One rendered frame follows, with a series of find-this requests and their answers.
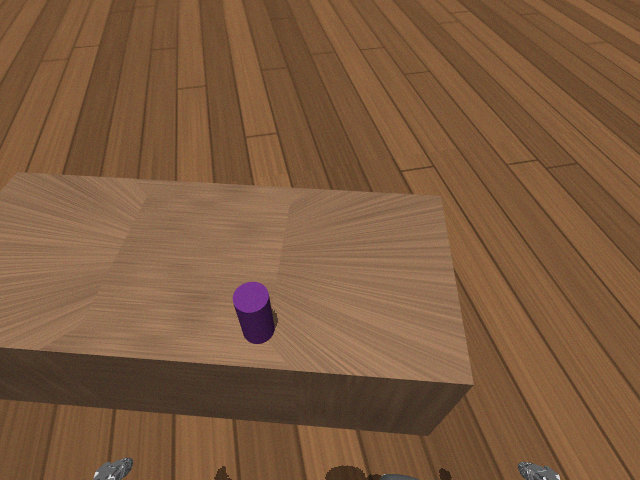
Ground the right robot hand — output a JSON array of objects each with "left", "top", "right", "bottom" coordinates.
[{"left": 518, "top": 462, "right": 560, "bottom": 480}]

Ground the left robot hand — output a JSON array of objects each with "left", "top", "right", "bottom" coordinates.
[{"left": 93, "top": 458, "right": 133, "bottom": 480}]

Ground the can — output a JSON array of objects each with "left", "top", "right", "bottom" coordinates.
[{"left": 233, "top": 282, "right": 275, "bottom": 344}]

